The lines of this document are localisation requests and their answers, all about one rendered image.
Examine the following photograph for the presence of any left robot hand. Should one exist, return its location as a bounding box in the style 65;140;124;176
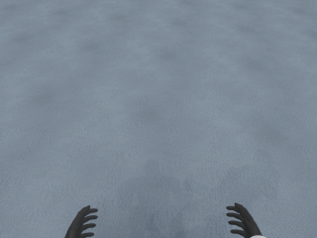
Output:
64;205;98;238

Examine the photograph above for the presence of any right robot hand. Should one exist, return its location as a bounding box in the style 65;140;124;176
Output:
226;202;263;238

